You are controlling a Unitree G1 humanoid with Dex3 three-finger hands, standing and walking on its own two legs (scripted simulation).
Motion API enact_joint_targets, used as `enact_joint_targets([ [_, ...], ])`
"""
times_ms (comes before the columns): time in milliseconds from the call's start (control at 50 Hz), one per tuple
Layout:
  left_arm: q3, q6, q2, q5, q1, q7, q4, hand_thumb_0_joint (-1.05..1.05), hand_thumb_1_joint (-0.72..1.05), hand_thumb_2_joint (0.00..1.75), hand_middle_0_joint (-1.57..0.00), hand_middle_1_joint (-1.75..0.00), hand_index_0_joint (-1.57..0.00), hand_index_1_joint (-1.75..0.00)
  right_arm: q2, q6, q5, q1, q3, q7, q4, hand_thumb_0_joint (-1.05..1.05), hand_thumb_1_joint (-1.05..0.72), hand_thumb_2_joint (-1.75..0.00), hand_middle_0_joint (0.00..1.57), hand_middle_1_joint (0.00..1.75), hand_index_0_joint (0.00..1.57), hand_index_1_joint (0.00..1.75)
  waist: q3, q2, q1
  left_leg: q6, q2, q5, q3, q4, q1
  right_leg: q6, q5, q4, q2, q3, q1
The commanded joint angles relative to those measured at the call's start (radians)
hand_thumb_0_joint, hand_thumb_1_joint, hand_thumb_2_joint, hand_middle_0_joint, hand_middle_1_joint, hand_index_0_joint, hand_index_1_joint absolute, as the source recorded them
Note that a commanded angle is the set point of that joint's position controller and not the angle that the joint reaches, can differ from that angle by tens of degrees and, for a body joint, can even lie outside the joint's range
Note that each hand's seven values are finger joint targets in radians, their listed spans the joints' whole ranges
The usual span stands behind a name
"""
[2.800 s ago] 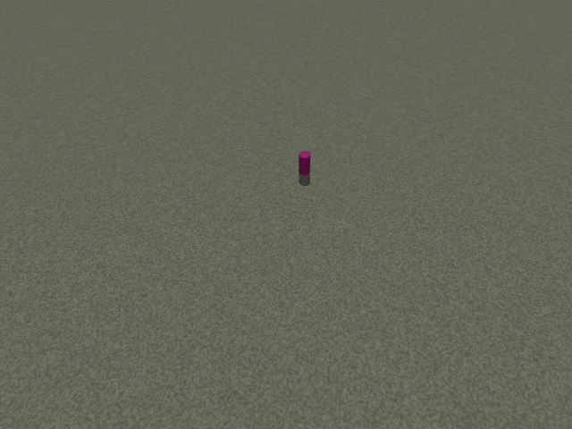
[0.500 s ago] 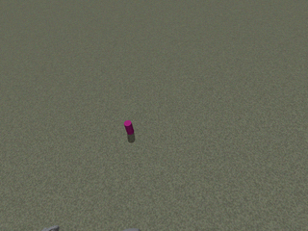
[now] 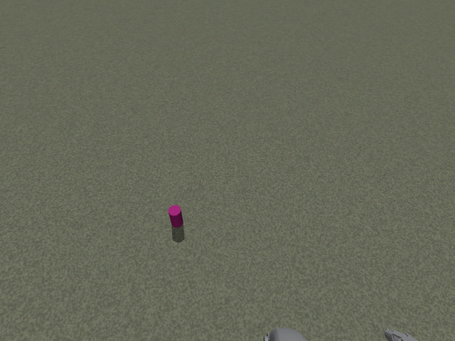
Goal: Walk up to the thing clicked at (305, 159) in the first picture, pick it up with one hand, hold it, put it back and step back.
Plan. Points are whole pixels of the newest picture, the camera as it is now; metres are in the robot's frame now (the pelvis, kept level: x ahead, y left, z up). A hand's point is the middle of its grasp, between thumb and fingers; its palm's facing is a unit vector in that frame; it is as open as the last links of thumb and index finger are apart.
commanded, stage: walk up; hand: left
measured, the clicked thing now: (175, 216) +0.75 +0.26 -0.71
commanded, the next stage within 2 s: none
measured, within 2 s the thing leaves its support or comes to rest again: neither
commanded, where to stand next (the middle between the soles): +0.39 +0.04 m, yaw +1 degrees
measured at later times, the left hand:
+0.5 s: hand (111, 293) +0.23 +0.25 -0.11, palm faces +0.00 -0.90 -0.43, open 7.4 cm
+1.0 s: hand (107, 245) +0.35 +0.31 -0.16, palm faces -0.03 -0.93 -0.38, open 7.4 cm
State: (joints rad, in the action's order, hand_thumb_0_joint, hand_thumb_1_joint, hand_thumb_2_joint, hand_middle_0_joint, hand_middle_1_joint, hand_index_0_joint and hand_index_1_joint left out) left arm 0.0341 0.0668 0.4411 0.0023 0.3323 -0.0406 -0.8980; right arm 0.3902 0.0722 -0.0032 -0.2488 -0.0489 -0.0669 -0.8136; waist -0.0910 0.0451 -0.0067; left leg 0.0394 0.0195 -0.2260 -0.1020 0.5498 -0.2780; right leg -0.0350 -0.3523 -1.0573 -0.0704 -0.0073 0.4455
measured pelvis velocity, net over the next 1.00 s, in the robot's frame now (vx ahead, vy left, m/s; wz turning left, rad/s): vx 0.29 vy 0.03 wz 0.02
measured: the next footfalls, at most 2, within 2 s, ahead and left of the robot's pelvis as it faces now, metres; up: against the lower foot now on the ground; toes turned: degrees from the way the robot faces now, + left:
right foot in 0.24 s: +0.25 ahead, -0.15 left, +0.00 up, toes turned -5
left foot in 0.70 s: +0.36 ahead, +0.15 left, +0.00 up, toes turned +5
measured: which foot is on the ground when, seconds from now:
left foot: down 0.00-0.26, up 0.28-0.68, down 0.70-1.00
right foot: up 0.00-0.22, down 0.24-0.72, up 0.74-1.00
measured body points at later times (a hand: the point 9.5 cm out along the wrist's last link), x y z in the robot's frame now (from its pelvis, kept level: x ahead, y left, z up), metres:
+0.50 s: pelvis +0.17 -0.03 +0.01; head +0.19 -0.06 +0.45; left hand +0.22 +0.29 -0.08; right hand +0.24 -0.35 -0.13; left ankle +0.23 +0.13 -0.68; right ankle +0.21 -0.14 -0.73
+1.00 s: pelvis +0.29 +0.03 -0.01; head +0.33 +0.04 +0.44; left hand +0.35 +0.35 -0.13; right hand +0.39 -0.28 -0.12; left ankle +0.32 +0.15 -0.73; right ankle +0.34 -0.10 -0.72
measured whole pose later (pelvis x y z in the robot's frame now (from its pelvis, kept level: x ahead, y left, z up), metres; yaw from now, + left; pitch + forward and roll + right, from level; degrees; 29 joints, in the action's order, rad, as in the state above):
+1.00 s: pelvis +0.29 +0.03 -0.01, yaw +1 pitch -2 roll +0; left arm 0.02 0.03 0.41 0.01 0.23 0.00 -0.93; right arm 0.39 0.03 -0.01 -0.20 -0.02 -0.02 -0.85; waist -0.14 0.02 0.00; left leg 0.02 0.05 -0.30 -0.09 0.67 -0.32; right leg -0.02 -0.33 -0.77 -0.05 0.02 0.40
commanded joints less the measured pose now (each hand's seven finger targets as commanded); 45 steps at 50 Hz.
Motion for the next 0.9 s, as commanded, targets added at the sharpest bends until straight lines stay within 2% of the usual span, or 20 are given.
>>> enact_joint_targets([
  [0, 0.063, 0.016, 0.173, -0.007, 0.035, -0.002, 0.068, 0.00, 0.90, 0.90, -0.20, -0.30, -0.20, -0.30, 0.273, 0.027, 0.001, -0.080, -0.083, 0.025, 0.055, 0.00, -0.90, -0.90, 0.20, 0.30, 0.20, 0.30, 0.038, -0.207, 0.026, 0.201, 0.241, 0.028, 0.258, -0.292, 0.116, 0.027, 0.015, 0.173, -0.049, 0.007, 0.109],
  [40, 0.067, 0.016, 0.165, -0.015, -0.014, -0.006, 0.085, 0.00, 0.90, 0.90, -0.20, -0.30, -0.20, -0.30, 0.283, 0.025, 0.001, -0.100, -0.087, 0.023, 0.057, 0.00, -0.90, -0.90, 0.20, 0.30, 0.20, 0.30, 0.039, -0.200, 0.041, 0.212, 0.250, 0.034, 0.257, -0.286, 0.138, 0.027, 0.050, 0.249, -0.052, 0.021, 0.113],
  [120, 0.072, 0.023, 0.151, -0.011, -0.053, -0.012, 0.084, 0.00, 0.90, 0.90, -0.20, -0.30, -0.20, -0.30, 0.283, 0.014, 0.001, -0.059, -0.083, 0.018, 0.079, 0.00, -0.90, -0.90, 0.20, 0.30, 0.20, 0.30, 0.017, -0.184, 0.027, 0.175, 0.214, -0.022, 0.196, -0.258, 0.043, 0.016, 0.176, 0.403, -0.010, 0.065, -0.016],
  [200, 0.095, 0.040, 0.185, -0.015, 0.053, 0.002, 0.039, 0.00, 0.90, 0.90, -0.20, -0.30, -0.20, -0.30, 0.237, -0.004, 0.002, -0.037, -0.060, 0.016, 0.099, 0.00, -0.90, -0.90, 0.20, 0.30, 0.20, 0.30, 0.074, -0.062, -0.048, 0.115, 0.162, -0.109, 0.136, -0.029, -0.115, 0.000, 0.180, 0.523, 0.043, 0.068, -0.363],
  [220, 0.113, 0.049, 0.230, -0.019, 0.130, 0.014, 0.024, 0.00, 0.90, 0.90, -0.20, -0.30, -0.20, -0.30, 0.188, -0.004, 0.001, -0.073, -0.041, 0.016, 0.097, 0.00, -0.90, -0.90, 0.20, 0.30, 0.20, 0.30, 0.121, 0.099, -0.089, 0.082, 0.090, -0.139, 0.083, 0.199, -0.197, -0.026, 0.010, 0.622, -0.033, -0.068, -0.487],
  [240, 0.133, 0.060, 0.326, -0.021, 0.177, 0.027, 0.042, 0.00, 0.90, 0.90, -0.20, -0.30, -0.20, -0.30, 0.134, -0.008, 0.000, -0.115, -0.022, 0.014, 0.108, 0.00, -0.90, -0.90, 0.20, 0.30, 0.20, 0.30, 0.152, 0.269, -0.090, 0.014, -0.036, -0.299, 0.027, 0.491, -0.371, -0.114, -0.207, 0.794, -0.317, -0.533, -0.563],
  [260, 0.127, 0.053, 0.350, -0.008, 0.144, 0.027, 0.050, 0.00, 0.90, 0.90, -0.20, -0.30, -0.20, -0.30, 0.237, -0.023, -0.011, -0.075, -0.051, 0.029, 0.085, 0.00, -0.90, -0.90, 0.20, 0.30, 0.20, 0.30, 0.105, 0.146, -0.095, 0.011, -0.016, -0.352, 0.123, 0.581, -0.403, -0.217, -0.314, 0.836, -0.398, -0.687, -0.460],
  [280, 0.117, 0.050, 0.314, 0.001, 0.090, 0.029, 0.070, 0.00, 0.90, 0.90, -0.20, -0.30, -0.20, -0.30, 0.269, -0.028, -0.004, -0.074, -0.059, 0.032, 0.059, 0.00, -0.90, -0.90, 0.20, 0.30, 0.20, 0.30, 0.057, 0.053, -0.071, 0.006, 0.013, -0.289, 0.191, 0.609, -0.403, -0.222, -0.302, 0.841, -0.368, -0.607, -0.401],
  [300, 0.109, 0.052, 0.289, 0.005, 0.052, 0.033, 0.077, 0.00, 0.90, 0.90, -0.20, -0.30, -0.20, -0.30, 0.255, -0.028, 0.005, -0.094, -0.057, 0.030, 0.035, 0.00, -0.90, -0.90, 0.20, 0.30, 0.20, 0.30, 0.042, 0.048, -0.052, 0.006, 0.033, -0.208, 0.213, 0.601, -0.403, -0.190, -0.207, 0.828, -0.312, -0.486, -0.392],
  [360, 0.094, 0.054, 0.244, 0.003, 0.009, 0.034, 0.086, 0.00, 0.90, 0.90, -0.20, -0.30, -0.20, -0.30, 0.237, -0.032, -0.001, -0.146, -0.058, 0.019, -0.012, 0.00, -0.90, -0.90, 0.20, 0.30, 0.20, 0.30, 0.058, 0.115, -0.009, -0.014, 0.055, -0.124, 0.187, 0.505, -0.306, -0.152, 0.050, 0.803, -0.216, -0.243, -0.315],
  [380, 0.095, 0.055, 0.240, -0.001, 0.012, 0.032, 0.095, 0.00, 0.90, 0.90, -0.20, -0.30, -0.20, -0.30, 0.230, -0.035, -0.005, -0.145, -0.057, 0.013, -0.017, 0.00, -0.90, -0.90, 0.20, 0.30, 0.20, 0.30, 0.058, 0.119, -0.012, -0.024, 0.052, -0.113, 0.165, 0.472, -0.289, -0.169, 0.094, 0.800, -0.209, -0.203, -0.299],
  [540, 0.103, 0.052, 0.266, -0.012, 0.025, 0.026, 0.112, 0.00, 0.90, 0.90, -0.20, -0.30, -0.20, -0.30, 0.203, -0.032, -0.026, 0.006, -0.069, -0.019, 0.028, 0.00, -0.90, -0.90, 0.20, 0.30, 0.20, 0.30, 0.015, 0.096, -0.039, -0.039, 0.081, -0.013, 0.085, 0.163, -0.212, -0.174, -0.091, 0.798, -0.204, -0.110, -0.215],
  [600, 0.088, 0.042, 0.268, -0.011, -0.014, 0.029, 0.120, 0.00, 0.90, 0.90, -0.20, -0.30, -0.20, -0.30, 0.200, -0.023, -0.021, -0.002, -0.070, -0.013, 0.013, 0.00, -0.90, -0.90, 0.20, 0.30, 0.20, 0.30, 0.014, 0.087, -0.014, -0.035, 0.059, 0.019, 0.058, 0.099, -0.080, -0.160, -0.025, 0.731, -0.200, -0.076, -0.131],
  [660, 0.048, 0.023, 0.201, -0.014, -0.038, 0.036, 0.121, 0.00, 0.90, 0.90, -0.20, -0.30, -0.20, -0.30, 0.223, -0.014, -0.022, -0.114, -0.079, 0.015, -0.038, 0.00, -0.90, -0.90, 0.20, 0.30, 0.20, 0.30, 0.073, -0.023, 0.064, -0.001, 0.010, -0.017, 0.050, 0.013, 0.171, -0.090, 0.152, 0.464, -0.149, -0.004, -0.024],
  [680, 0.029, 0.019, 0.145, -0.006, 0.012, 0.035, 0.126, 0.00, 0.90, 0.90, -0.20, -0.30, -0.20, -0.30, 0.292, -0.006, -0.025, -0.184, -0.096, 0.030, -0.040, 0.00, -0.90, -0.90, 0.20, 0.30, 0.20, 0.30, 0.129, -0.248, 0.082, 0.051, 0.165, -0.062, 0.282, -0.145, 0.237, -0.037, 0.151, 0.169, -0.055, 0.077, 0.007],
  [700, 0.027, 0.013, 0.122, 0.008, 0.056, 0.041, 0.121, 0.00, 0.90, 0.90, -0.20, -0.30, -0.20, -0.30, 0.384, -0.003, -0.016, -0.177, -0.111, 0.035, -0.014, 0.00, -0.90, -0.90, 0.20, 0.30, 0.20, 0.30, 0.123, -0.377, 0.070, 0.167, 0.374, -0.028, 0.647, -0.266, 0.308, 0.009, -0.168, 0.032, 0.097, 0.093, 0.203],
  [720, 0.042, 0.003, 0.201, -0.006, 0.024, 0.058, 0.086, 0.00, 0.90, 0.90, -0.20, -0.30, -0.20, -0.30, 0.382, -0.009, 0.002, -0.158, -0.117, 0.034, -0.013, 0.00, -0.90, -0.90, 0.20, 0.30, 0.20, 0.30, 0.098, -0.259, 0.069, 0.239, 0.406, 0.029, 0.661, -0.235, 0.230, -0.003, -0.229, -0.059, 0.032, -0.002, 0.187],
  [760, 0.042, -0.002, 0.189, 0.008, 0.032, 0.058, 0.065, 0.00, 0.90, 0.90, -0.20, -0.30, -0.20, -0.30, 0.302, -0.007, 0.004, -0.104, -0.087, 0.051, 0.004, 0.00, -0.90, -0.90, 0.20, 0.30, 0.20, 0.30, 0.086, -0.165, 0.033, 0.188, 0.312, 0.327, 0.422, -0.169, 0.182, -0.008, -0.161, -0.065, 0.023, -0.077, 0.129],
  [800, 0.038, -0.007, 0.180, 0.013, 0.084, 0.055, 0.027, 0.00, 0.90, 0.90, -0.20, -0.30, -0.20, -0.30, 0.278, -0.002, 0.006, -0.044, -0.072, 0.059, 0.014, 0.00, -0.90, -0.90, 0.20, 0.30, 0.20, 0.30, 0.099, -0.227, -0.007, 0.163, 0.264, 0.446, 0.279, -0.129, 0.147, -0.006, -0.083, 0.015, -0.008, -0.052, 0.071],
  [880, 0.036, -0.025, 0.136, 0.006, 0.029, 0.053, 0.006, 0.00, 0.90, 0.90, -0.20, -0.30, -0.20, -0.30, 0.252, -0.007, -0.002, 0.021, -0.050, 0.072, 0.028, 0.00, -0.90, -0.90, 0.20, 0.30, 0.20, 0.30, 0.102, -0.207, -0.006, 0.174, 0.263, 0.542, 0.195, -0.087, 0.034, 0.016, -0.021, 0.211, -0.006, 0.004, -0.067],
])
